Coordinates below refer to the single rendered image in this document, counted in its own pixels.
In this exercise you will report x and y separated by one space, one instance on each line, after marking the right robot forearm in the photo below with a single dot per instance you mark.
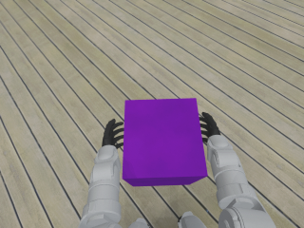
232 185

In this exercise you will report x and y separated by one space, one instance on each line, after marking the carton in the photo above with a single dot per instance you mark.
162 142

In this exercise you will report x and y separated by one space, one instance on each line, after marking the left robot forearm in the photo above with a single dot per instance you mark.
103 191

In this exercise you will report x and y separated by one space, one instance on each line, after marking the robot left shin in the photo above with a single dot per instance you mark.
141 220

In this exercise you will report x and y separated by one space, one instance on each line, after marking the robot right thigh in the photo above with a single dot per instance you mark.
191 222

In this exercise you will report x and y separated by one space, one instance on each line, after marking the robot right upper arm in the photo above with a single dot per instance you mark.
237 217

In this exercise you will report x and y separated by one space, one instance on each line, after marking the left robot hand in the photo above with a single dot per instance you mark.
109 134

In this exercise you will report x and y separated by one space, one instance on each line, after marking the right robot hand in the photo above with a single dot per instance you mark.
210 126

